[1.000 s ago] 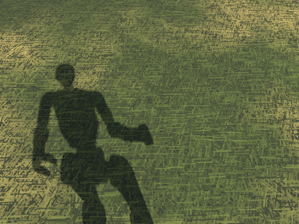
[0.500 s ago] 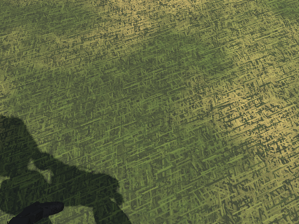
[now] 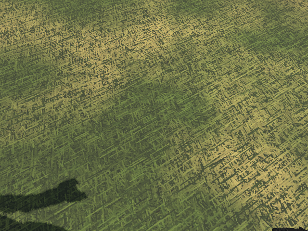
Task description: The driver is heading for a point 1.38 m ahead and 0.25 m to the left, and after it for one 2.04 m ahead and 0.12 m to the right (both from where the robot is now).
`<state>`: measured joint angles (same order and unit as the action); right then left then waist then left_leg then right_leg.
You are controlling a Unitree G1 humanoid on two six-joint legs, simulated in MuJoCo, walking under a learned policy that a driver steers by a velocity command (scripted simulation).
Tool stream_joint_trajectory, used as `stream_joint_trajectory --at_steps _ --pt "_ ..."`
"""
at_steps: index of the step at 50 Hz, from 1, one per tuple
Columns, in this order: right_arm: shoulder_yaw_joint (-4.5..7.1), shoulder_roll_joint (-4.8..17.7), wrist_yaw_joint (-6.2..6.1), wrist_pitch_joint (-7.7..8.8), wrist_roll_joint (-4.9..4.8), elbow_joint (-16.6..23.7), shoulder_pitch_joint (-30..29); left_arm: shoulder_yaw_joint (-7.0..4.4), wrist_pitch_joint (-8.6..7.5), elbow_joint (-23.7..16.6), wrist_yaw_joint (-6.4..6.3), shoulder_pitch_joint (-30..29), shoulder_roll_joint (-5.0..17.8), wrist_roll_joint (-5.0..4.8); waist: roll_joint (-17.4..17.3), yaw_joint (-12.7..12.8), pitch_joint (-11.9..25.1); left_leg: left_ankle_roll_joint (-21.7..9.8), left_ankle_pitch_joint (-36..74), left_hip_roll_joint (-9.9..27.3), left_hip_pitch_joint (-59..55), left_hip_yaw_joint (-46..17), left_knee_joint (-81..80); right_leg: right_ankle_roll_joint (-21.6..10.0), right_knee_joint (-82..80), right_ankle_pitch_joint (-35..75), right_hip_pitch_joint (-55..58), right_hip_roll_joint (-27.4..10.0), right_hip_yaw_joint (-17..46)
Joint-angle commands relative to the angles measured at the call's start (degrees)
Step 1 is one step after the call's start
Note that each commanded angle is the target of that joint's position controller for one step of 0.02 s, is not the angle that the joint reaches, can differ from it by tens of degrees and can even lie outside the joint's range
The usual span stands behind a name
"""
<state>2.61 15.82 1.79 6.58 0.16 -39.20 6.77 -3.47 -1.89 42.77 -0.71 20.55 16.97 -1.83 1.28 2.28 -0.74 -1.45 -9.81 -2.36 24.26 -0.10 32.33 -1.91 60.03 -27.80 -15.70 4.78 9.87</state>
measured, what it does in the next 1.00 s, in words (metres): walks ahead, turning left: right foot, then left foot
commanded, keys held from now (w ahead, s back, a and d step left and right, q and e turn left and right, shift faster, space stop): w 0.32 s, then w+q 0.68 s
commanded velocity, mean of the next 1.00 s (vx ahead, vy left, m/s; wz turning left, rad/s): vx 0.50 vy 0.00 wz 0.20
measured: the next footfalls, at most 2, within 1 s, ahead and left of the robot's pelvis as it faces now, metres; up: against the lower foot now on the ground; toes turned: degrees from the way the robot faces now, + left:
right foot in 0.42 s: +0.37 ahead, -0.16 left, +0.00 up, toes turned -1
left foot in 0.94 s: +0.63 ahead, +0.12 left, +0.00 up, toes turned +18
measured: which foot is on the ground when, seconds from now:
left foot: down 0.00-0.42, up 0.44-0.92, down 0.94-1.00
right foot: up 0.00-0.40, down 0.42-0.96, up 0.98-1.00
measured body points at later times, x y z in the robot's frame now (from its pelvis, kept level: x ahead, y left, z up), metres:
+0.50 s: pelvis +0.26 -0.05 +0.01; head +0.29 -0.07 +0.46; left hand +0.47 +0.19 -0.06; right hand +0.27 -0.33 -0.13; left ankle +0.12 +0.10 -0.65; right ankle +0.33 -0.15 -0.72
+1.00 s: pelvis +0.52 +0.01 -0.01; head +0.56 +0.03 +0.44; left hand +0.48 +0.30 -0.14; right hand +0.78 -0.18 -0.09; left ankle +0.59 +0.11 -0.72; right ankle +0.37 -0.17 -0.65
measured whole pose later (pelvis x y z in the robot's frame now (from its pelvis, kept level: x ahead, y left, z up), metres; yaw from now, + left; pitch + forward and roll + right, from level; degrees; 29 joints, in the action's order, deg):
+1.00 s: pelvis +0.52 +0.01 -0.01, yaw +18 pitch +1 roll -1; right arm 3.7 17.0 2.5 1.7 -1.3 -36.3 6.2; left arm -3.6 -3.5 48.6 -0.4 16.9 17.0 -0.5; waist -0.8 1.9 -3.9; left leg -6.3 -10.9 -2.1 28.7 2.7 37.8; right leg 1.4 57.4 -28.7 -8.3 -3.7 -5.2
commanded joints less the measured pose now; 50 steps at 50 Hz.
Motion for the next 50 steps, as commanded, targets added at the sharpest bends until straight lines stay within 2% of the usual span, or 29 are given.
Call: stream_joint_trajectory --at_steps 1,2,4,7,11,14,17,18,19,20,21,22,23,24,26,27,29,32,35,37,40,42,44,45,46,47,48,49,50 --pt "2.3 7.3 -0.35 -0.69 0.09 0.3 9.3 -1.2 -1.52 -6.7 -0.01 -5.7 7.3 0.7 -4.8 -5.8 1.4 -11.2 -15.5 19.5 -24.3 -29.5 -18.1 0.3 12.8 5.1 -28.6 -6.0 -1.7" --pt "1.82 6.1 -0.5 -0.65 0.45 0.2 7.8 -1.3 -1.64 -6.9 0.18 -6.4 6.4 1.25 -5.3 -4.2 0.0 -10.7 -10.0 17.5 -20.2 -25.2 -19.2 0.2 9.0 7.9 -26.5 -8.2 -2.1" --pt "1.45 5.1 -0.59 -0.39 0.34 -0.4 7.2 -0.91 -1.54 -6.1 0.53 -4.6 4.3 1.1 -7.7 -2.7 0.3 -10.4 -2.6 14.6 -16.6 -19.5 -21.2 0.5 4.4 10.1 -22.1 -9.6 -3.9" --pt "2.02 7.5 -0.85 -0.19 -0.47 -1.9 8.9 0.02 -1.62 -7.0 0.65 -8.0 2.2 1.67 -6.7 -3.3 -0.2 -12.0 5.3 14.8 -16.1 -14.5 -23.5 1.7 -4.6 14.2 -22.9 -10.4 -5.8" --pt "2.4 9.7 -1.2 -0.99 -1.06 -3.5 11.1 0.95 -2.41 -8.1 1.41 -15.0 0.8 1.51 -5.8 -5.7 -0.7 -10.5 8.7 13.2 -15.7 -8.1 -24.1 2.5 -19.8 25.7 -18.7 -9.5 -7.8" --pt "2.47 10.4 -1.2 -1.6 -1.51 -5.2 14.4 0.91 -2.72 -9.1 2.09 -19.6 1.4 0.91 -5.9 -7.3 -1.6 -9.8 8.7 14.2 -17.3 -7.2 -23.3 2.5 -25.6 29.1 -16.0 -8.1 -8.7" --pt "2.64 11.0 -1.36 -2.51 -1.89 -6.6 16.1 0.54 -3.14 -10.4 2.78 -22.2 2.6 0.73 -6.1 -7.0 -2.6 -8.8 10.5 16.4 -21.0 -8.7 -20.8 0.7 -29.6 25.4 -14.6 -7.4 -8.4" --pt "2.74 11.4 -1.49 -2.9 -1.95 -6.9 16.0 0.19 -3.37 -10.2 2.87 -21.1 3.3 0.76 -6.3 -5.7 -2.2 -8.2 12.7 16.7 -21.7 -9.4 -19.2 0.0 -31.1 23.8 -12.2 -6.9 -8.5" --pt "2.79 11.9 -1.65 -3.23 -2.05 -6.8 15.1 -0.45 -3.59 -9.3 2.78 -17.6 4.4 0.93 -6.2 -3.1 -0.5 -7.3 18.3 15.9 -21.2 -8.8 -15.3 -1.0 -33.4 23.4 -6.3 -5.8 -9.5" --pt "2.37 10.9 -1.73 -3.33 -1.92 -6.7 15.0 -1.76 -3.65 -7.2 2.33 -10.5 6.8 1.3 -5.1 0.4 3.9 -5.8 24.1 13.1 -18.9 -6.7 -7.0 -2.4 -34.7 23.4 4.6 -5.1 -10.0" --pt "1.09 7.9 -1.71 -3.07 -0.87 -5.3 13.9 -3.06 -3.58 -5.5 1.63 -0.3 10.5 2.21 -1.6 5.0 12.1 -3.5 16.1 9.9 -9.7 -4.3 8.2 -5.7 -32.6 23.7 20.8 -13.3 -2.3" --pt "-0.95 1.4 -1.7 -2.09 -0.46 -3.6 20.1 -4.26 -2.86 -4.5 1.22 4.2 16.1 2.66 13.3 3.1 20.0 0.7 -15.0 1.2 11.8 0.1 29.0 -13.6 -35.5 17.3 39.7 -28.1 20.7" --pt "0.15 6.0 -1.74 -1.42 -1.86 -4.5 18.8 -3.12 -2.62 -4.1 1.27 5.4 11.1 2.2 11.5 5.0 20.6 0.9 -23.3 2.0 18.3 -6.4 37.8 -14.9 -40.8 7.7 37.2 -28.8 29.0" --pt "1.41 9.6 -1.64 -1.2 -2.91 -3.3 14.3 -2.1 -2.73 -4.0 1.23 2.0 8.4 1.77 8.2 4.5 11.8 0.4 -18.9 4.7 21.8 -6.8 40.1 -12.5 -42.2 6.9 30.5 -26.8 20.9" --pt "1.63 8.5 -1.77 -1.82 -1.97 -2.6 10.4 -0.83 -3.08 -4.0 1.46 -5.1 4.4 1.92 5.3 1.3 4.1 0.9 -10.5 8.2 19.3 -5.4 36.2 -10.1 -46.0 12.8 17.9 -22.0 9.4" --pt "1.83 7.7 -1.77 -2.6 -1.74 -2.8 11.1 -0.55 -3.55 -3.8 1.57 -7.2 3.3 2.36 6.1 -0.6 2.4 1.2 -7.8 9.5 16.1 -5.9 34.5 -9.3 -48.1 16.2 13.2 -20.4 5.3" --pt "1.56 5.1 -1.65 -3.95 -1.88 -3.2 12.4 -0.88 -4.5 -2.9 1.6 -9.0 3.3 2.56 5.2 -2.5 1.1 1.9 -5.0 9.9 12.9 -5.7 33.4 -9.4 -51.0 22.3 8.5 -19.7 -0.2" --pt "1.6 4.3 -1.69 -4.76 -1.51 -1.8 9.9 -1.56 -5.17 -1.0 1.16 -8.8 4.8 2.87 2.4 -2.9 -0.8 2.9 1.3 9.9 15.6 -6.7 28.5 -9.7 -52.6 29.5 7.9 -19.7 -6.7" --pt "1.17 3.3 -0.76 -4.41 -1.45 -0.4 5.7 -1.84 -4.87 0.2 0.6 -8.4 6.0 2.68 1.7 -1.7 -1.9 2.5 10.4 9.3 14.7 -4.9 18.0 -8.4 -53.1 31.9 8.8 -18.2 -12.9" --pt "0.7 2.6 0.03 -4.22 -1.33 1.2 1.2 -2.13 -4.52 1.1 0.29 -6.8 7.3 2.36 0.7 0.1 -3.2 1.8 13.6 8.9 13.8 -2.3 12.2 -7.9 -53.3 32.1 9.9 -18.5 -15.5" --pt "0.42 2.4 1.04 -4.26 -1.39 4.0 -4.1 -2.63 -3.49 2.9 0.15 -3.6 8.7 1.6 0.0 2.0 -4.9 0.2 12.2 8.5 15.7 -0.4 6.7 -7.3 -51.9 33.6 15.8 -20.3 -17.5" --pt "0.59 3.0 1.67 -4.35 -1.37 5.7 -5.9 -2.96 -2.54 3.8 0.11 -2.6 9.5 1.01 0.4 2.0 -5.1 -1.3 8.2 7.6 16.2 1.2 4.7 -6.4 -49.1 38.7 20.0 -21.4 -18.7" --pt "1.36 4.5 2.02 -4.6 -1.28 6.6 -4.7 -3.38 -1.68 3.8 -0.2 -3.2 11.0 0.66 2.3 0.1 -2.7 -3.4 2.4 4.5 11.1 4.5 4.0 -5.1 -42.7 56.0 22.3 -21.4 -20.5" --pt "2.13 5.8 1.97 -4.84 -1.25 6.3 -1.5 -3.62 -1.22 3.6 -0.46 -3.5 11.9 0.48 3.5 -2.1 -0.1 -4.7 -0.6 2.2 6.1 6.2 4.3 -4.4 -36.9 65.4 22.6 -21.1 -21.3" --pt "3.49 8.0 1.66 -5.02 -1.4 4.8 5.5 -3.67 -0.74 3.4 -0.68 -4.2 12.3 0.35 3.3 -6.2 3.8 -6.4 -0.7 -0.4 -3.2 7.2 2.5 -3.3 -27.0 69.7 20.6 -19.9 -22.4" --pt "5.46 11.5 0.71 -5.4 -1.52 2.4 15.1 -3.16 -0.81 3.0 -0.93 -4.3 11.3 0.54 1.1 -11.1 8.6 -8.7 2.3 -1.1 -19.2 4.4 -0.7 -1.1 -13.1 62.6 11.6 -17.6 -23.2" --pt "6.94 18.3 -0.48 -5.68 -1.79 1.7 17.9 -0.91 -1.79 0.5 -0.36 0.6 4.2 3.04 -13.5 -7.6 13.6 -16.7 1.9 13.6 -40.7 -20.9 -1.4 2.5 8.5 18.4 -13.0 -10.1 -22.5" --pt "6.1 17.5 -0.12 -4.72 -1.63 4.0 17.7 0.16 -4.15 -1.0 0.54 -0.6 3.5 2.45 -13.5 -7.2 23.3 -24.9 -8.5 22.3 -49.0 -48.6 -12.4 3.5 20.2 -7.4 -25.4 -1.7 -8.6" --pt "4.8 13.1 0.23 -3.98 -1.1 3.6 17.0 -1.21 -5.53 -2.5 1.25 -8.3 8.4 -0.07 -7.1 -10.0 17.8 -20.7 -8.7 20.8 -45.7 -42.2 -15.5 2.2 21.1 -2.8 -31.1 -5.3 -4.0"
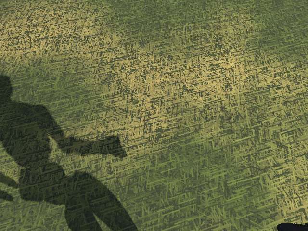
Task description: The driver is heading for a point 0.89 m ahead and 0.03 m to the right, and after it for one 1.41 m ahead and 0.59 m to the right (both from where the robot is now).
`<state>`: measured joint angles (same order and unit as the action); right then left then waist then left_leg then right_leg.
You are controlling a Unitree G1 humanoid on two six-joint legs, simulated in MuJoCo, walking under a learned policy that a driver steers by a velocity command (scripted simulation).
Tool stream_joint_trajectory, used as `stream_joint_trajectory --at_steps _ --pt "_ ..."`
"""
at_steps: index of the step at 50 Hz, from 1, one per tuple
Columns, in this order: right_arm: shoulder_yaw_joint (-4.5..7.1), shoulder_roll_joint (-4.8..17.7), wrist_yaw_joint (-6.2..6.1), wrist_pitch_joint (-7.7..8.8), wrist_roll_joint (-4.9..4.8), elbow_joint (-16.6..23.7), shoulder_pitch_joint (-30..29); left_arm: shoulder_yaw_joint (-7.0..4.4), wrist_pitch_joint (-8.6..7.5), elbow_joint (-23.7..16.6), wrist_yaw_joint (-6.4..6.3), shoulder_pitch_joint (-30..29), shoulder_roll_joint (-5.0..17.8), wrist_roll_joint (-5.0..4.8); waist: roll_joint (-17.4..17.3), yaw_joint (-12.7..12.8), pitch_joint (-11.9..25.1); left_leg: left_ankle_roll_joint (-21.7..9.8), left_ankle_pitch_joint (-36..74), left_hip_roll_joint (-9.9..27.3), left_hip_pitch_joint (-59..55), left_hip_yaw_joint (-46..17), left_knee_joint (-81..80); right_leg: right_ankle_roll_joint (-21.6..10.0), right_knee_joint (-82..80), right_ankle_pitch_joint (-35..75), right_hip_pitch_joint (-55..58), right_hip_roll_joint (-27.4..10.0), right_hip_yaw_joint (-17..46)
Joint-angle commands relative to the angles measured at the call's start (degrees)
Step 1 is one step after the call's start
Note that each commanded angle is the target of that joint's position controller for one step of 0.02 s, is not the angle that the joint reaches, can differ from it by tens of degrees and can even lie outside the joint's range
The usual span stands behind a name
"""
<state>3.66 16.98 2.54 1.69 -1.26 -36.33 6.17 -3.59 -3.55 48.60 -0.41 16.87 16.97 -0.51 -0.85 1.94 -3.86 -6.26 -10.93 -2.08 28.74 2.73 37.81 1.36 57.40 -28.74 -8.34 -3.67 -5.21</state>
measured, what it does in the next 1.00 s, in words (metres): walks ahead: right foot, then left foot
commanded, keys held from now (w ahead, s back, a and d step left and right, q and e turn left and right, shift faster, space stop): w+q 0.24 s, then w+e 0.76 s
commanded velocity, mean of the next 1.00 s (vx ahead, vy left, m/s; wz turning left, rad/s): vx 0.50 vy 0.00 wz -0.05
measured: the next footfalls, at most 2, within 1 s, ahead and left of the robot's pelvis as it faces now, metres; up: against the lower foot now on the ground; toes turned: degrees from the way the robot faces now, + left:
right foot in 0.42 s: +0.43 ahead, -0.11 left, +0.00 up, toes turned +11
left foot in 0.92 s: +0.69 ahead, +0.10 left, +0.00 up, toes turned -10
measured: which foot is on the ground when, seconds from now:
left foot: down 0.00-0.46, up 0.48-0.90, down 0.92-1.00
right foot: up 0.00-0.40, down 0.42-0.94, up 0.96-1.00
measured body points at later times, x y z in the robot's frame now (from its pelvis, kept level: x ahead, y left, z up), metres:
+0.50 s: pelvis +0.29 -0.04 +0.01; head +0.32 -0.04 +0.46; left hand +0.43 +0.25 -0.07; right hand +0.40 -0.31 -0.11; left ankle +0.12 +0.07 -0.66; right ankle +0.39 -0.12 -0.72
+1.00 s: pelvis +0.57 +0.00 +0.01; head +0.59 +0.00 +0.46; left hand +0.62 +0.29 -0.11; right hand +0.77 -0.26 -0.05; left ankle +0.66 +0.11 -0.71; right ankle +0.41 -0.11 -0.66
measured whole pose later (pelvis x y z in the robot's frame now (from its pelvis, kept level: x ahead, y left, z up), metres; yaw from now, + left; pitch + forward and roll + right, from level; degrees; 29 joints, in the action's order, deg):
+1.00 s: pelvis +0.57 +0.00 +0.01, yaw -7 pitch +2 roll +1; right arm 2.6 15.0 0.7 6.6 0.1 -36.3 3.6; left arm -3.3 -1.4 45.7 -1.1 22.7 16.9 -1.7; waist 1.4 4.1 -0.4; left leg -1.0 -8.2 -3.0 22.9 -1.2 28.9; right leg -2.4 54.5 -28.8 -13.1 4.9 10.8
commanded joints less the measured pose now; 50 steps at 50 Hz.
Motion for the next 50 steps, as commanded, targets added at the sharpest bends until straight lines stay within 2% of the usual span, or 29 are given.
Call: stream_joint_trajectory --at_steps 1,2,3,4,7,12,16,19,20,21,22,23,24,25,26,27,28,31,34,37,40,42,44,45,46,47,48,49,50 --pt "3.3 10.4 -0.59 1.43 0.37 0.5 15.1 -0.77 -4.63 -9.6 1.01 -7.1 7.8 -1.87 -3.1 -7.9 13.8 -13.7 -4.1 18.3 -42.0 -37.2 -21.2 -2.1 19.5 3.4 -39.0 0.9 10.4" --pt "2.79 8.8 -0.72 1.58 0.27 1.0 11.1 -0.74 -4.76 -8.9 0.52 -6.8 7.2 -0.59 0.7 -5.0 9.5 -11.7 2.0 15.7 -33.4 -30.9 -21.3 -1.9 14.3 6.9 -35.9 -1.4 10.1" --pt "2.22 7.1 -0.96 1.65 0.74 1.9 8.2 -1.18 -4.3 -8.4 0.24 -5.8 7.8 0.48 -0.1 -2.8 7.6 -10.8 7.9 13.8 -26.9 -26.5 -22.2 -1.4 10.3 9.4 -31.5 -2.8 10.3" --pt "1.98 6.6 -1.17 1.66 1.22 2.7 6.9 -1.35 -3.54 -8.2 0.33 -4.8 7.7 0.8 -1.3 -1.4 7.1 -10.7 10.6 12.5 -22.8 -24.8 -23.5 -0.8 8.6 10.8 -28.2 -3.3 10.3" --pt "2.38 7.9 -2.07 2.0 0.85 2.2 7.5 -0.84 -2.03 -8.6 0.15 -5.2 5.4 1.54 -1.3 -0.7 6.0 -11.1 17.1 10.6 -16.4 -19.9 -25.0 2.0 1.3 14.7 -26.1 -2.4 8.6" --pt "2.91 9.5 -3.36 1.28 0.18 0.4 11.4 0.52 -2.28 -11.3 0.74 -16.3 2.9 0.96 -3.6 -4.9 3.8 -6.9 8.3 6.8 -12.8 -16.6 -24.0 3.3 -20.6 32.0 -21.8 1.6 8.0" --pt "2.39 8.3 -3.19 1.52 0.21 -2.2 14.8 0.36 -3.18 -11.5 2.18 -18.4 4.5 0.08 -5.0 -6.7 3.4 -5.9 4.7 11.0 -19.4 -18.3 -21.8 1.1 -26.5 35.1 -21.1 1.0 8.4" --pt "2.6 8.9 -3.06 1.25 0.61 -3.5 15.0 -0.16 -3.35 -11.8 2.55 -17.2 6.0 -0.02 -6.4 -5.6 2.2 -4.8 11.1 14.4 -25.6 -19.6 -19.0 -2.6 -28.0 26.9 -21.5 1.2 7.3" --pt "2.55 8.9 -3.07 1.06 0.6 -3.6 14.2 -0.59 -3.41 -11.1 2.5 -14.4 6.7 0.0 -6.5 -3.8 3.0 -3.8 18.5 13.8 -26.6 -18.2 -15.9 -4.1 -29.5 25.1 -18.1 2.4 5.8" --pt "2.14 7.9 -3.16 0.88 0.82 -3.5 14.0 -1.57 -3.51 -9.2 2.33 -8.5 8.3 0.27 -5.0 -1.1 6.8 -2.5 27.7 10.9 -27.0 -15.2 -8.0 -6.1 -30.5 25.7 -10.2 3.7 4.9" --pt "1.23 6.2 -3.51 0.71 1.63 -2.6 14.5 -2.29 -3.59 -7.8 2.32 0.0 11.0 0.71 -0.2 2.1 14.9 -0.5 23.1 7.5 -21.2 -11.6 6.6 -9.7 -29.2 28.6 3.7 -2.8 13.5" --pt "0.17 2.9 -3.36 1.6 1.22 -1.6 21.6 -3.81 -3.02 -6.6 2.59 5.2 16.5 0.72 15.4 0.0 21.2 5.2 -1.6 -1.4 0.2 -5.9 27.7 -19.8 -33.5 19.2 23.3 -14.1 38.9" --pt "0.16 5.1 -3.27 2.42 1.1 -1.2 19.3 -2.82 -2.8 -6.0 3.26 6.5 12.2 -1.14 16.0 1.6 20.3 5.5 -20.2 -1.8 11.3 -9.6 33.3 -20.8 -41.9 3.3 26.3 -15.6 52.8" --pt "1.03 8.5 -2.91 3.04 -0.02 -0.1 12.5 -1.78 -2.61 -6.8 3.08 3.2 8.8 -1.18 9.6 2.5 11.7 4.8 -15.9 1.6 15.9 -10.8 35.3 -17.9 -42.6 -0.7 20.1 -14.5 46.5" --pt "0.78 8.0 -2.84 3.58 0.27 0.8 8.0 -1.42 -2.16 -7.7 2.85 0.6 8.0 -0.25 4.6 2.2 7.8 4.4 -11.9 3.4 15.1 -9.5 33.2 -16.4 -43.0 3.4 13.4 -12.0 40.3" --pt "0.82 7.4 -2.76 4.04 1.32 1.5 5.7 -1.05 -1.78 -8.0 2.68 -1.0 7.1 0.06 2.6 1.3 4.3 4.6 -9.4 4.8 14.5 -8.9 29.1 -16.1 -43.9 9.4 8.0 -10.0 35.8" --pt "1.01 6.8 -2.78 4.22 2.06 1.6 6.0 -0.66 -1.73 -8.3 2.35 -1.7 6.2 0.41 3.6 -0.3 4.1 4.9 -6.9 6.1 11.4 -9.0 25.0 -15.5 -44.6 14.7 5.0 -7.9 32.6" --pt "0.73 4.9 -2.8 3.96 2.4 1.6 6.8 -0.78 -1.51 -8.2 1.47 -1.3 6.5 -0.05 6.2 -1.6 5.1 7.3 -4.7 5.8 8.0 -7.1 17.8 -16.0 -45.7 25.2 1.7 -5.2 27.4" --pt "0.07 3.2 -3.04 3.8 2.24 2.8 1.4 -1.55 -1.14 -7.3 0.35 0.7 8.5 -0.51 5.1 -0.3 3.9 9.3 3.0 4.7 7.2 -6.5 7.2 -15.5 -45.9 29.6 -1.1 -3.7 24.0" --pt "-0.36 2.2 -2.56 4.29 1.75 3.8 -4.5 -1.76 -0.33 -6.1 -0.38 3.5 8.8 -0.94 5.6 1.8 3.3 10.1 11.8 2.7 3.3 -6.5 -2.4 -13.7 -44.8 28.7 -3.0 -1.9 22.7" --pt "-0.24 2.6 -1.81 4.98 1.07 4.8 -9.1 -1.79 0.5 -5.1 -0.76 6.6 8.4 -1.24 5.6 3.2 3.1 9.8 14.1 1.0 0.4 -7.0 -7.4 -13.1 -42.3 27.3 -1.7 -2.6 25.3" --pt "0.16 3.5 -1.44 5.45 0.84 5.1 -10.1 -1.88 1.04 -4.9 -1.01 7.2 8.3 -1.3 6.0 2.8 3.1 9.0 12.0 0.5 -1.1 -7.9 -10.4 -12.5 -39.8 26.3 1.1 -3.4 28.4" --pt "0.83 4.9 -1.47 5.88 0.64 4.6 -7.8 -2.26 1.46 -5.2 -1.18 6.1 8.7 -1.21 7.6 0.9 3.4 7.4 8.2 0.6 -5.2 -8.0 -12.2 -11.6 -36.8 28.6 2.4 -4.1 30.7" --pt "1.46 5.9 -1.77 6.08 0.71 3.4 -3.5 -2.17 1.59 -5.6 -1.11 4.9 8.2 -1.16 7.7 -1.6 5.0 5.9 8.6 0.7 -11.6 -7.1 -14.6 -10.5 -33.5 31.8 1.5 -2.8 30.2" --pt "2.32 7.8 -2.24 6.24 1.34 2.3 2.8 -1.58 1.46 -6.5 -0.83 3.8 6.4 -0.78 6.6 -4.9 10.1 3.5 8.7 4.0 -22.8 -8.8 -14.3 -8.8 -25.3 33.6 -1.7 -0.1 27.8" --pt "3.22 11.2 -2.83 6.0 1.89 1.4 12.3 -0.48 1.23 -7.9 -0.68 4.1 3.2 0.45 -0.2 -8.3 18.9 -0.2 5.4 14.2 -38.3 -18.8 -12.5 -6.7 -9.3 22.3 -9.6 3.9 22.5" --pt "3.8 13.6 -2.34 5.06 2.03 -0.6 15.1 0.43 0.75 -9.2 -0.67 12.1 0.6 -1.27 -19.2 -4.4 23.8 -8.6 -6.2 25.6 -51.9 -43.5 -17.4 -3.8 6.0 -5.5 -28.5 10.2 16.4" --pt "2.72 8.2 -2.11 4.73 1.02 0.1 13.2 -0.58 0.82 -7.7 -0.83 11.2 6.5 -1.86 -12.2 -5.1 18.0 -7.4 -16.1 25.6 -47.6 -45.4 -19.5 -3.1 12.9 -3.9 -34.7 4.7 16.9" --pt "1.96 5.3 -2.3 4.49 0.94 0.4 11.0 -1.35 1.06 -8.3 -0.72 5.2 8.8 -1.54 -6.5 -6.4 10.7 -5.2 -13.7 22.8 -40.6 -36.3 -20.5 -2.6 14.3 1.6 -35.8 3.1 15.6"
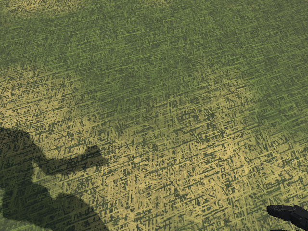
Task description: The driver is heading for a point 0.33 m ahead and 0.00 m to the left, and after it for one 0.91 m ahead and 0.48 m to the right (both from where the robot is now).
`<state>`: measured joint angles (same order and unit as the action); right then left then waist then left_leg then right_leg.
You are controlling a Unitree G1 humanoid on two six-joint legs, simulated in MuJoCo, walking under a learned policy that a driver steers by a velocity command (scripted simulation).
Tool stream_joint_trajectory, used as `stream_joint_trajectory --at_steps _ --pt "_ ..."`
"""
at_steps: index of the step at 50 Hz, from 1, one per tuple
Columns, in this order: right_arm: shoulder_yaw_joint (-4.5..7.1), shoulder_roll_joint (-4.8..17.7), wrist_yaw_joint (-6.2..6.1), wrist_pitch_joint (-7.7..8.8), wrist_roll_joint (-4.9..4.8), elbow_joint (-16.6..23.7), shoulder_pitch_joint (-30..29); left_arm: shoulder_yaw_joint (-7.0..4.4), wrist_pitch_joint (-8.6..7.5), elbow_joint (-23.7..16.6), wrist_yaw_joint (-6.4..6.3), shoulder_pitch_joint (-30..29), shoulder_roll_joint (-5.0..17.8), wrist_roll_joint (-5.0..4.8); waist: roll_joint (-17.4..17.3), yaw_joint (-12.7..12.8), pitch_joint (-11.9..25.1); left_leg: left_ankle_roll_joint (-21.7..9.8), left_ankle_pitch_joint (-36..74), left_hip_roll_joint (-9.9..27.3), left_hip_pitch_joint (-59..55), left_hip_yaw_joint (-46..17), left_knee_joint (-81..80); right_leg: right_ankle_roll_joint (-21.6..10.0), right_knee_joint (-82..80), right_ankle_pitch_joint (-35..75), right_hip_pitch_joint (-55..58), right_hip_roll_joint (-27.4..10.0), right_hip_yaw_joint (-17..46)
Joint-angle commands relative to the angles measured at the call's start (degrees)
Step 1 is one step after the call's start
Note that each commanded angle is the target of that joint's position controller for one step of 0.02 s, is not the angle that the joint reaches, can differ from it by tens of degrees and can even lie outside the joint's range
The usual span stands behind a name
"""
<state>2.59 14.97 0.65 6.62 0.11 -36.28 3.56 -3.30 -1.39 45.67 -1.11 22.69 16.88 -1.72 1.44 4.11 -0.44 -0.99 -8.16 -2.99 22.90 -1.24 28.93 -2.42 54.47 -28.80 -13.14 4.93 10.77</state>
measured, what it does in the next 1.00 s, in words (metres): walks ahead, turning right: right foot, then left foot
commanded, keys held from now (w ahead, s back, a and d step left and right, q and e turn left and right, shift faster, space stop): w+e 0.02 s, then w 0.14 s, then w+e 0.84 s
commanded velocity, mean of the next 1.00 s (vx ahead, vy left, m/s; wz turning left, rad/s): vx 0.50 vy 0.00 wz -0.50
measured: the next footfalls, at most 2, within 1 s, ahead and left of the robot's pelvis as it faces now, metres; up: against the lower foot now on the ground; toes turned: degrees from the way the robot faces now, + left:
right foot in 0.42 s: +0.36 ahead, -0.18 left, +0.00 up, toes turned -13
left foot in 0.92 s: +0.70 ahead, -0.09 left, +0.00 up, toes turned -32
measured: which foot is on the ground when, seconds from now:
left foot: down 0.00-0.42, up 0.44-0.90, down 0.92-1.00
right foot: up 0.00-0.40, down 0.42-0.92, up 0.94-1.00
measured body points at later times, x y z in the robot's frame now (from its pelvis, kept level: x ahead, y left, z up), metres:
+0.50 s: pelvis +0.26 -0.07 -0.01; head +0.30 -0.09 +0.44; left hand +0.52 +0.12 -0.08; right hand +0.23 -0.36 -0.13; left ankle +0.13 +0.11 -0.65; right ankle +0.32 -0.17 -0.73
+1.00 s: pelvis +0.54 -0.13 +0.00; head +0.57 -0.14 +0.45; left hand +0.72 +0.10 -0.12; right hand +0.60 -0.45 -0.07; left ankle +0.66 -0.07 -0.73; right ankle +0.36 -0.17 -0.66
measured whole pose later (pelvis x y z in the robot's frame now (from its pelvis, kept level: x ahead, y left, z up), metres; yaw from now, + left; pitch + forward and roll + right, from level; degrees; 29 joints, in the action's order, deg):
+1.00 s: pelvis +0.54 -0.13 +0.00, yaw -31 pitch +2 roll +1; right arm 2.5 15.6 0.9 6.3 0.2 -39.4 4.7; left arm -3.5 -1.1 42.4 -1.0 22.0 17.3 -1.8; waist 1.7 3.1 -0.8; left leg -1.4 -9.6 -2.3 23.3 0.0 30.7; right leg -1.5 60.5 -27.7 -16.0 4.7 9.2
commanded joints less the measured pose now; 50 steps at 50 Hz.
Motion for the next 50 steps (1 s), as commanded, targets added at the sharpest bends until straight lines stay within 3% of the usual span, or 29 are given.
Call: stream_joint_trajectory --at_steps 1,2,3,5,8,12,16,18,19,20,21,22,23,24,25,26,27,28,31,34,37,39,43,45,46,47,48,49,50 --pt "2.67 6.8 -0.35 -0.61 0.03 0.1 11.2 -1.7 -0.91 -5.9 -0.04 -3.4 8.2 0.15 -4.7 -7.5 3.1 -9.5 -8.9 21.3 -28.1 -25.5 -13.1 1.9 16.5 5.8 -29.5 -7.3 -2.1" --pt "2.37 5.9 -0.19 -0.64 0.3 -0.7 10.2 -1.75 -1.04 -6.6 0.16 -5.3 7.2 0.79 -4.4 -6.7 0.5 -9.5 -3.3 19.1 -23.5 -21.4 -14.5 2.1 14.2 8.3 -28.6 -8.4 -2.3" --pt "2.08 5.4 -0.1 -0.46 0.8 -1.4 9.7 -1.65 -0.98 -6.9 0.54 -5.1 5.9 0.6 -6.1 -5.5 -0.1 -9.3 -0.2 17.5 -20.1 -17.7 -15.9 2.1 12.8 9.7 -26.2 -9.6 -2.6" --pt "2.11 5.1 0.29 0.05 0.34 -2.8 9.8 -1.08 -0.72 -7.0 0.89 -5.1 3.4 0.28 -7.4 -4.6 -0.3 -10.3 3.4 16.1 -17.2 -13.3 -18.3 2.4 9.4 10.3 -24.5 -9.9 -3.9" --pt "2.87 7.8 0.36 0.3 -0.28 -4.7 10.4 -0.21 -0.98 -8.7 1.33 -9.6 2.0 1.18 -5.9 -4.7 -1.4 -11.9 8.9 16.6 -16.6 -9.1 -20.6 3.0 0.0 15.3 -25.8 -10.7 -4.9" --pt "3.35 10.1 -0.06 -0.25 -0.53 -6.3 11.1 0.6 -1.91 -10.0 2.74 -16.0 1.6 0.76 -4.9 -7.0 -1.7 -9.8 12.9 15.2 -16.9 -0.4 -21.2 2.4 -13.1 27.9 -21.9 -10.1 -7.8" --pt "3.71 11.6 -0.38 -1.16 -1.32 -9.0 15.0 0.41 -1.69 -13.0 3.47 -21.9 2.8 0.49 -5.1 -8.3 -2.9 -8.0 13.2 17.6 -22.3 2.5 -19.8 0.5 -18.3 27.6 -21.9 -9.1 -9.2" --pt "3.98 12.5 -0.66 -1.97 -1.67 -9.6 15.3 -0.05 -1.44 -14.2 3.87 -22.6 3.7 0.68 -5.7 -7.5 -2.7 -6.7 20.9 18.6 -25.7 4.1 -16.1 -1.2 -19.7 22.9 -20.8 -7.7 -11.0" --pt "4.17 13.3 -0.92 -2.38 -1.74 -9.6 14.9 -0.61 -1.28 -14.3 3.95 -20.9 4.7 0.9 -6.4 -6.0 -1.1 -5.8 30.6 18.4 -26.3 5.6 -11.9 -2.3 -20.2 20.3 -17.0 -6.0 -12.9" --pt "4.22 13.8 -1.26 -2.89 -1.81 -9.4 14.2 -1.66 -1.11 -13.2 3.93 -15.6 6.2 1.05 -6.3 -2.5 2.3 -4.6 39.6 17.2 -25.2 8.1 -3.9 -3.8 -22.1 20.6 -8.8 -3.7 -14.9" --pt "3.7 12.7 -1.73 -3.18 -1.41 -9.0 14.8 -3.51 -0.81 -10.6 3.45 -6.4 9.3 0.84 -4.8 1.6 7.3 -2.7 40.6 14.9 -19.6 10.3 8.0 -5.7 -23.7 22.3 5.0 -1.7 -14.6" --pt "2.39 9.7 -1.97 -2.76 0.22 -6.9 15.9 -5.36 -0.16 -9.3 2.32 2.4 14.9 0.79 3.8 4.1 13.6 0.3 21.1 11.0 -2.1 11.9 28.1 -11.1 -24.5 20.6 23.9 -12.7 3.6" --pt "0.24 4.2 -1.08 -1.18 1.38 -4.9 19.6 -5.17 -0.69 -10.0 2.59 1.3 17.9 0.18 14.0 -0.8 20.3 2.4 -25.3 0.8 16.1 3.0 43.0 -19.7 -33.0 10.1 35.7 -23.5 33.0" --pt "1.52 9.7 -0.27 0.17 -0.68 -4.8 14.0 -3.65 -1.2 -10.5 2.76 1.7 12.1 0.29 7.6 2.7 18.5 1.4 -23.8 3.6 22.4 -4.4 47.2 -17.8 -36.4 5.8 34.8 -22.9 32.5" --pt "1.72 10.9 0.05 1.05 -1.99 -3.4 10.1 -3.03 -1.69 -10.3 2.76 -0.9 10.3 0.75 5.7 2.1 10.7 0.4 -18.1 5.7 24.7 -3.3 45.3 -15.8 -37.2 10.6 27.7 -20.9 24.3" --pt "1.53 10.1 -0.35 1.46 -1.14 -3.5 9.1 -2.79 -1.85 -10.8 2.67 -4.3 9.5 0.87 0.9 -0.1 7.0 0.3 -13.6 7.7 22.2 -3.2 41.1 -14.4 -37.5 16.3 20.1 -18.5 18.8" --pt "1.89 10.3 -0.71 1.34 0.1 -3.6 8.9 -2.37 -1.85 -11.5 2.63 -7.3 8.3 1.27 0.3 -2.2 4.4 0.8 -11.0 9.0 18.7 -3.1 37.0 -13.5 -38.5 23.0 13.5 -16.7 14.7" --pt "2.06 10.2 -0.65 0.78 0.43 -3.6 9.7 -2.05 -1.9 -12.2 2.49 -9.0 7.4 1.88 1.8 -4.1 3.9 1.3 -9.3 9.7 15.2 -3.6 35.4 -13.6 -39.8 27.0 9.2 -15.5 13.0" --pt "1.79 8.3 -0.71 -0.77 0.92 -3.4 9.5 -2.24 -2.31 -11.7 1.78 -9.1 7.7 1.43 1.9 -5.3 2.6 3.8 -5.9 8.9 12.9 -2.4 29.7 -14.6 -42.0 32.8 2.6 -13.9 8.9" --pt "1.06 6.5 -0.71 -0.99 1.06 -1.4 2.5 -2.71 -2.18 -10.0 0.73 -6.4 9.0 1.06 1.7 -3.3 0.4 5.1 4.8 7.3 12.9 -2.2 17.7 -12.7 -42.1 32.1 -0.1 -11.3 5.6" --pt "0.46 5.4 0.0 -0.48 0.47 0.2 -4.0 -2.94 -1.75 -8.5 0.18 -3.5 9.6 0.6 2.4 -0.8 -0.5 5.0 13.5 4.5 7.7 -1.9 6.4 -10.3 -41.3 26.9 -2.1 -9.7 5.0" --pt "0.6 6.1 0.46 -0.12 -0.16 1.1 -6.7 -3.08 -1.57 -7.3 0.09 -1.5 9.8 0.26 2.7 0.0 -0.8 4.5 14.5 3.5 6.0 -2.7 3.1 -9.8 -40.1 24.7 -0.7 -10.7 7.5" --pt "1.64 8.6 0.92 0.62 -0.45 1.4 -5.7 -3.17 -0.72 -6.3 -0.28 -0.7 9.2 0.21 4.6 -1.4 -0.4 2.1 6.7 3.0 3.2 -4.3 -1.2 -8.4 -33.5 25.5 6.2 -13.0 13.6" --pt "2.84 10.3 0.35 1.05 -0.08 -0.5 2.3 -2.63 -0.35 -6.7 -0.13 -1.9 7.4 0.44 5.1 -5.6 3.4 -0.7 5.4 3.3 -9.1 -2.8 -4.7 -6.2 -26.0 30.6 5.2 -10.0 12.8" --pt "3.67 12.9 -0.14 1.23 0.84 -1.3 10.3 -1.44 -0.5 -7.7 0.15 -2.4 4.4 1.14 1.3 -9.3 11.1 -4.2 3.9 11.0 -23.7 -9.2 -2.7 -4.3 -12.3 26.2 -0.7 -6.8 9.1" --pt "4.89 17.5 -0.35 0.44 1.47 -2.8 16.9 -0.26 -0.99 -8.8 0.14 5.4 0.6 0.0 -14.6 -7.5 19.8 -13.5 -5.3 24.5 -44.8 -32.8 -5.1 0.4 7.3 2.0 -20.7 1.9 0.6" --pt "4.31 14.0 0.13 -0.03 -0.32 -3.3 17.5 -0.65 -1.31 -8.5 -0.02 6.5 5.0 -0.62 -17.6 -7.6 19.0 -14.9 -19.3 28.1 -45.0 -45.3 -9.8 1.3 16.8 -5.2 -29.9 -1.8 0.3" --pt "3.21 9.7 -0.11 -0.33 -0.51 -2.5 14.6 -1.82 -1.08 -8.4 0.0 0.8 9.1 -0.62 -10.8 -9.0 10.7 -12.2 -21.9 25.4 -37.7 -37.3 -11.5 1.8 19.7 0.0 -32.4 -4.5 0.4" --pt "2.67 8.3 -0.29 -0.77 0.03 -2.2 11.6 -2.08 -0.74 -9.1 -0.07 -3.4 9.6 -0.01 -6.8 -8.6 5.5 -10.1 -16.0 22.9 -30.4 -28.9 -12.2 2.2 19.2 4.3 -31.2 -6.4 -1.9"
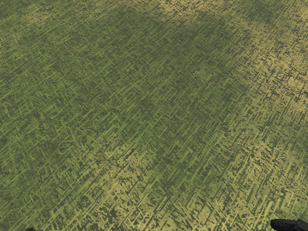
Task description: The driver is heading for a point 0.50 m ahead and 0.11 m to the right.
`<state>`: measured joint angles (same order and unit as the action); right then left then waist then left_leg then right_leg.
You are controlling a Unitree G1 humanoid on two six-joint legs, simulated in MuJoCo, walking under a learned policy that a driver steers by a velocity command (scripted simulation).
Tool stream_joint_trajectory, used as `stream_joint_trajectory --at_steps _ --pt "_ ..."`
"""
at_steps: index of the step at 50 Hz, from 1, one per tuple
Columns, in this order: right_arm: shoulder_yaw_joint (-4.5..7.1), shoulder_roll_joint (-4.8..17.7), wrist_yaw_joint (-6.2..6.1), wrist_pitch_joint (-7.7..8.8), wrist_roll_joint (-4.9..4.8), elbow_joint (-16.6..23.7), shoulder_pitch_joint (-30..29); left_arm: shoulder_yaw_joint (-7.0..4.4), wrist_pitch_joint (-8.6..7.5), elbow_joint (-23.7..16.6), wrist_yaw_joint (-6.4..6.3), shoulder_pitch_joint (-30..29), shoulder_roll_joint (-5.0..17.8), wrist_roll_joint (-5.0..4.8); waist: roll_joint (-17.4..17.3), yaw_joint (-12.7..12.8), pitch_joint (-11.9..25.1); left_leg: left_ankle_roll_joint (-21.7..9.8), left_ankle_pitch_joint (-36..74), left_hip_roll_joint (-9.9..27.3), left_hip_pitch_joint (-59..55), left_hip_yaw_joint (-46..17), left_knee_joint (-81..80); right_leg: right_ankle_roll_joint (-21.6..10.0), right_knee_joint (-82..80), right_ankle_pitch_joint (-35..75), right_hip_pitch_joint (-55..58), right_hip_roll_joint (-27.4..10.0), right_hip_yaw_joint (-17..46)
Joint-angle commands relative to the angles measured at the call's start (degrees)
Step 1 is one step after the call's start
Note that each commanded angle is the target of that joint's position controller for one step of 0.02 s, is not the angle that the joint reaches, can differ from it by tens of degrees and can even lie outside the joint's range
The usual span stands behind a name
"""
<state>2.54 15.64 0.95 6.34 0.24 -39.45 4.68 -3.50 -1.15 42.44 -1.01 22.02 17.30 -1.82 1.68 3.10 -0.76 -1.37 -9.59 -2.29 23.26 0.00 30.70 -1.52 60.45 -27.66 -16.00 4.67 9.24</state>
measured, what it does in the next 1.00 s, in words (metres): walks ahead, turning right: right foot, then left foot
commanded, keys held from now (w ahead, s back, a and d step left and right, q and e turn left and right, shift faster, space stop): w+e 0.50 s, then no key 0.50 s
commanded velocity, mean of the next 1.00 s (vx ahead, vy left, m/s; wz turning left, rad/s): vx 0.35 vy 0.00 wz -0.42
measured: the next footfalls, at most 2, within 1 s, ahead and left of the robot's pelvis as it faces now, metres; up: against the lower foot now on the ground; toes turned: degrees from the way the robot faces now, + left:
right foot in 0.44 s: +0.36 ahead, -0.18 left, +0.00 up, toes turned -18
left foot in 0.88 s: +0.63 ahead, -0.07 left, +0.00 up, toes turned -25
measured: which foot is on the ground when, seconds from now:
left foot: down 0.00-0.42, up 0.44-0.86, down 0.88-1.00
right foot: up 0.00-0.42, down 0.44-0.88, up 0.90-1.00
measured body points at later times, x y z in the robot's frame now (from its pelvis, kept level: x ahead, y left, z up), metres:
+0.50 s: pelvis +0.26 -0.07 -0.01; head +0.30 -0.09 +0.44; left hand +0.54 +0.11 -0.08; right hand +0.22 -0.37 -0.13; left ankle +0.12 +0.11 -0.65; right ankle +0.32 -0.17 -0.73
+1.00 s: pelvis +0.46 -0.11 +0.00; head +0.49 -0.12 +0.45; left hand +0.67 +0.09 -0.12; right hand +0.52 -0.41 -0.10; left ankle +0.59 -0.06 -0.73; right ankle +0.34 -0.19 -0.69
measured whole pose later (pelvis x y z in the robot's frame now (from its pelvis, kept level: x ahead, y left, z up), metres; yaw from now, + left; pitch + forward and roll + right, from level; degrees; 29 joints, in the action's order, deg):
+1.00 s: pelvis +0.46 -0.11 +0.00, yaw -25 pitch +1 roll +0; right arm 0.8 13.7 1.3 3.1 1.2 -43.9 5.4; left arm -2.3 0.9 44.8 -1.2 13.1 16.2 -0.1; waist 1.2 0.7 -2.2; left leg -1.7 -6.5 -0.9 23.6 1.3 29.0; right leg 1.9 48.9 -33.7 -15.9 2.9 5.1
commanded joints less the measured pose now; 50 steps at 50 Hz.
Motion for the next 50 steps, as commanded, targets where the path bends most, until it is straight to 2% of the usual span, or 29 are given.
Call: stream_joint_trajectory --at_steps 1,2,4,6,12,15,17,19,20,21,22,23,24,25,26,27,28,30,33,35,39,42,43,44,45,46,47,48,50 --pt "2.28 6.5 -0.62 -0.71 0.21 0.5 8.5 -2.0 -0.94 -6.7 -0.03 -5.2 8.4 0.72 -6.0 -6.6 2.0 -9.1 -7.9 19.8 -24.6 -24.3 -15.5 1.5 10.7 6.0 -27.2 -7.7 -1.0" --pt "1.87 5.5 -0.74 -0.62 0.59 0.2 7.6 -2.12 -0.73 -6.9 0.27 -5.5 7.3 0.67 -7.0 -5.2 0.5 -8.4 -3.3 18.0 -20.7 -19.5 -17.0 1.3 8.6 7.9 -24.9 -9.2 -1.2" --pt "1.98 5.4 -0.68 -0.17 0.3 -0.7 7.2 -1.67 -0.1 -7.1 0.68 -4.9 4.5 0.13 -8.4 -4.2 -0.3 -8.5 1.3 16.6 -17.2 -13.5 -19.7 1.3 6.0 9.4 -22.6 -10.3 -2.8" --pt "2.54 6.9 -0.63 0.24 -0.01 -1.8 7.6 -1.28 0.27 -8.3 0.82 -6.8 3.1 0.41 -7.2 -4.0 -1.1 -9.7 5.8 17.2 -16.6 -9.6 -21.5 1.8 2.6 11.8 -24.1 -11.0 -3.3" --pt "3.2 9.8 -0.91 -0.47 -0.28 -4.0 8.6 -0.43 -0.7 -10.2 2.6 -14.9 1.7 0.54 -5.1 -6.4 -2.2 -8.0 14.8 15.4 -19.0 2.9 -22.2 1.5 -15.2 28.5 -22.1 -10.5 -6.9" --pt "3.54 11.4 -1.03 -1.29 -0.94 -5.5 11.5 -0.18 -0.82 -12.2 3.66 -20.1 1.4 0.35 -4.6 -8.0 -3.6 -7.1 15.8 16.7 -22.7 5.7 -21.6 0.3 -21.3 29.0 -21.2 -9.7 -9.3" --pt "3.91 12.5 -1.06 -2.03 -1.58 -6.2 12.3 -0.49 -0.72 -13.4 4.21 -21.6 2.2 0.35 -5.0 -7.6 -4.1 -6.3 21.7 17.9 -26.2 7.2 -19.3 -1.2 -23.8 25.0 -20.7 -8.7 -10.7" --pt "4.46 14.3 -1.44 -2.78 -2.11 -6.2 12.2 -1.52 -0.38 -13.7 4.35 -19.4 4.3 0.77 -6.8 -5.0 -1.4 -5.1 40.3 18.1 -28.7 9.4 -12.1 -3.5 -24.7 18.8 -14.8 -5.2 -13.8" --pt "4.68 15.1 -1.7 -3.24 -2.29 -6.1 11.9 -2.55 -0.14 -12.8 4.24 -14.6 6.1 0.89 -7.3 -1.9 1.7 -4.4 48.4 17.6 -28.4 10.6 -4.3 -5.0 -25.5 16.8 -8.1 -2.9 -15.2" --pt "4.35 14.4 -1.98 -3.52 -2.39 -5.7 11.3 -4.26 0.12 -10.3 3.69 -5.2 8.8 0.72 -5.9 3.3 6.4 -2.8 48.3 15.8 -23.2 12.2 7.4 -7.3 -29.1 20.3 5.5 -0.8 -15.3" --pt "3.06 11.4 -2.12 -3.23 -0.69 -4.7 12.5 -6.02 0.82 -8.1 2.45 4.2 13.3 0.39 0.7 6.7 11.9 -0.4 28.1 13.4 -8.4 12.1 25.3 -10.7 -29.7 20.5 23.7 -7.6 -3.5" --pt "0.34 3.6 -1.03 -1.66 1.15 -1.0 17.6 -6.31 0.08 -9.0 2.31 1.1 19.2 -0.15 14.7 -1.2 18.2 2.6 -24.1 1.5 16.3 5.6 44.3 -22.0 -35.8 9.2 40.4 -21.9 30.1" --pt "1.3 9.2 -0.26 0.29 -0.9 -0.8 10.6 -4.79 -0.79 -10.2 2.59 3.0 13.2 0.19 7.1 4.2 21.9 1.7 -23.5 2.3 22.1 -5.1 48.8 -21.7 -42.7 2.7 40.9 -23.4 36.7" --pt "1.82 11.1 0.08 1.3 -2.71 1.0 5.6 -3.85 -1.64 -9.4 2.73 0.9 10.8 0.75 4.8 4.2 12.9 0.6 -17.5 4.7 25.4 -4.8 46.8 -18.8 -43.8 7.7 34.2 -21.6 28.4" --pt "1.47 10.2 -0.3 1.66 -2.08 0.6 5.6 -3.24 -1.99 -9.6 2.65 -3.4 9.3 0.94 0.1 1.0 8.1 0.7 -12.9 7.0 22.1 -4.4 41.8 -16.8 -43.4 19.0 25.3 -19.6 21.2" --pt "1.72 10.3 -0.69 1.36 -0.61 -0.4 6.2 -2.61 -2.0 -10.3 2.5 -7.6 7.5 1.33 -0.9 -1.4 5.0 1.7 -11.0 8.7 17.9 -3.8 37.7 -15.4 -43.1 32.4 17.6 -17.7 14.7" --pt "1.96 10.6 -0.7 0.57 -0.19 -1.0 7.7 -2.13 -2.04 -11.0 2.18 -9.9 6.5 2.14 0.3 -3.3 4.4 2.4 -10.2 9.6 13.4 -3.9 36.4 -15.1 -43.3 42.1 12.3 -16.6 10.7" --pt "1.7 8.8 -0.8 -0.96 0.23 -2.0 9.9 -2.02 -2.27 -10.0 1.73 -11.0 6.8 2.21 0.0 -5.0 4.4 4.3 -9.2 9.1 8.8 -2.4 32.9 -15.2 -44.1 53.5 6.2 -15.5 5.8" --pt "0.77 6.0 -1.12 -2.01 0.64 -1.6 7.8 -2.16 -2.1 -7.7 0.76 -10.3 7.9 2.04 1.1 -4.7 3.8 5.9 -1.0 7.4 7.1 -0.9 22.9 -13.6 -44.2 58.8 2.5 -12.5 -0.9" --pt "0.24 5.0 -0.74 -1.94 0.48 -1.1 4.4 -1.96 -1.5 -6.5 0.25 -9.7 7.6 1.77 2.2 -3.1 4.2 5.6 7.9 6.1 4.3 -0.3 13.9 -11.3 -43.5 55.7 2.3 -10.1 -3.8" --pt "0.42 5.9 0.39 -1.49 0.09 -0.3 0.0 -1.53 -0.89 -3.5 0.08 -6.9 7.2 1.85 2.7 -0.7 4.4 3.9 14.5 4.6 2.1 -1.7 4.3 -10.1 -41.5 48.5 6.9 -12.5 -0.9" --pt "1.3 7.7 0.76 -1.18 0.96 -0.5 1.1 -1.13 -0.63 -1.9 0.2 -7.6 6.5 1.66 3.0 -2.2 3.9 1.1 10.1 3.9 0.5 -2.0 -0.8 -8.8 -35.6 46.4 10.3 -13.9 2.4" --pt "1.46 7.7 0.71 -0.96 1.34 -1.4 3.5 -0.86 -0.54 -1.5 0.17 -8.4 5.8 1.45 2.5 -3.9 4.2 -0.1 15.1 3.6 -3.7 -1.3 -5.2 -7.4 -32.3 45.0 9.9 -12.3 2.0" --pt "1.86 9.9 0.29 -0.69 1.9 -1.4 4.5 -0.57 -0.79 -1.4 0.15 -6.4 4.8 2.18 -0.7 -3.4 6.3 -1.8 35.5 7.2 -10.8 -4.4 -5.8 -4.7 -27.7 40.4 7.9 -8.6 0.6" --pt "1.82 11.7 -0.1 -0.8 2.85 -0.6 4.4 0.01 -1.26 -0.6 0.24 0.6 3.0 2.99 -7.5 -0.1 11.9 -8.1 52.7 15.2 -23.7 -11.9 -1.6 -1.5 -21.1 24.9 0.1 -4.4 -0.4" --pt "0.93 7.0 -0.27 -1.74 2.46 -1.4 6.8 0.45 -0.97 1.1 -0.02 2.7 2.7 2.68 -12.2 -2.6 17.3 -14.9 53.9 20.8 -28.3 -18.5 -2.0 1.8 -13.4 5.1 -2.8 -2.5 -1.9" --pt "-0.07 4.2 -0.02 -2.46 1.18 -2.4 7.9 -0.02 0.07 0.3 -0.01 -0.8 5.1 2.18 -13.4 -4.0 16.4 -16.7 45.6 22.7 -27.1 -23.2 -5.1 3.6 -8.1 -10.8 -5.9 -2.8 -1.8" --pt "-0.37 4.2 0.25 -3.05 0.52 -3.1 7.3 -0.46 1.35 -0.2 -0.27 -3.3 6.0 1.56 -10.2 -4.0 13.8 -15.4 31.9 22.2 -24.4 -24.5 -7.6 4.4 -6.1 -13.0 -8.3 -4.1 -1.2" --pt "0.12 6.5 0.23 -3.89 0.4 -2.6 2.4 -0.87 3.91 0.2 -0.83 -5.5 5.6 1.39 -8.0 -2.9 7.6 -12.1 10.2 19.6 -15.4 -21.9 -12.4 5.4 -7.0 -7.6 -8.3 -6.2 -2.2"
